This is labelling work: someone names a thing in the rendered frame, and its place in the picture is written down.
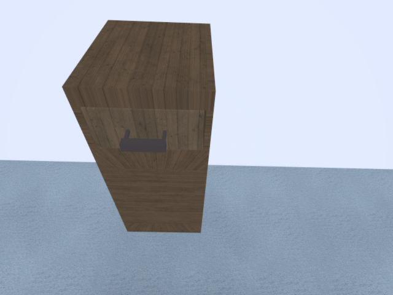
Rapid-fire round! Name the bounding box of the drawer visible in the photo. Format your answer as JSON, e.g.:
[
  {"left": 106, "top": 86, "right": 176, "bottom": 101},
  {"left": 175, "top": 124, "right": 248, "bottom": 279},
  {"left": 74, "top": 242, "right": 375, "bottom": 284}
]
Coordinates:
[{"left": 81, "top": 107, "right": 204, "bottom": 150}]

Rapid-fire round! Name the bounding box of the cabinet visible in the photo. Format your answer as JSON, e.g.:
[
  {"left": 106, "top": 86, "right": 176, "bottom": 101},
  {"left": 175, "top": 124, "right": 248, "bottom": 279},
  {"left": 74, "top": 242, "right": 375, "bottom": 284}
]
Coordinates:
[{"left": 62, "top": 20, "right": 216, "bottom": 233}]

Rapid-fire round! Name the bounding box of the handle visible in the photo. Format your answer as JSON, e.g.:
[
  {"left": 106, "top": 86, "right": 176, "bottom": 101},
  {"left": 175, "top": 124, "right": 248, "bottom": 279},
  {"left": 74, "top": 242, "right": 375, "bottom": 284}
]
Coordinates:
[{"left": 119, "top": 129, "right": 166, "bottom": 152}]

